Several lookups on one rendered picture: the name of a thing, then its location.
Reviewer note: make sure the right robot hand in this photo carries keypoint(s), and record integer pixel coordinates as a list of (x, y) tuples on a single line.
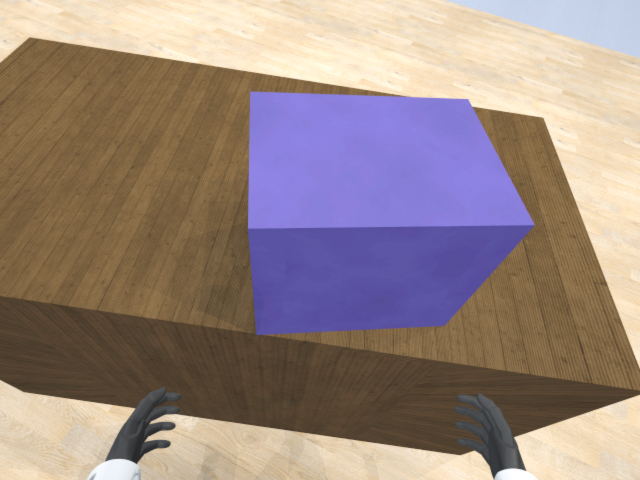
[(500, 449)]

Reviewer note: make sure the robot left forearm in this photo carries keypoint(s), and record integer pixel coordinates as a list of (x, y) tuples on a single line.
[(116, 469)]

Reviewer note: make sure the pedestal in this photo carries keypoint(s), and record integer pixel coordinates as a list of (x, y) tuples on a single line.
[(125, 267)]

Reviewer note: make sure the left robot hand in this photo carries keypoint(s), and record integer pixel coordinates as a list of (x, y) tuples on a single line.
[(130, 442)]

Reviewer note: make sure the carton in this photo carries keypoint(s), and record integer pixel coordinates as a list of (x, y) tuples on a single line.
[(372, 212)]

